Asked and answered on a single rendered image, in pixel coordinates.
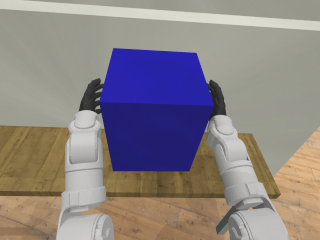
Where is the robot right upper arm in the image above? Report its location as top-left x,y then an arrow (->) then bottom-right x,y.
228,207 -> 289,240

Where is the carton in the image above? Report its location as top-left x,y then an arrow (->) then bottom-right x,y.
99,48 -> 214,172

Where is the left robot hand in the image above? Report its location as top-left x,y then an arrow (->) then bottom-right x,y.
79,78 -> 104,114

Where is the robot left upper arm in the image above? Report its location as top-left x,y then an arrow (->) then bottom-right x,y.
56,213 -> 115,240

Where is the robot right forearm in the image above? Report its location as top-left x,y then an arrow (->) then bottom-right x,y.
206,115 -> 290,240

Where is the robot left forearm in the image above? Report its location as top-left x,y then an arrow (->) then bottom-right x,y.
55,110 -> 107,240

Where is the right robot hand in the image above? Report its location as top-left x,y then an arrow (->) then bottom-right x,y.
207,80 -> 227,121

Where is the table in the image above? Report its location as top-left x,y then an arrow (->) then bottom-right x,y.
0,125 -> 281,235

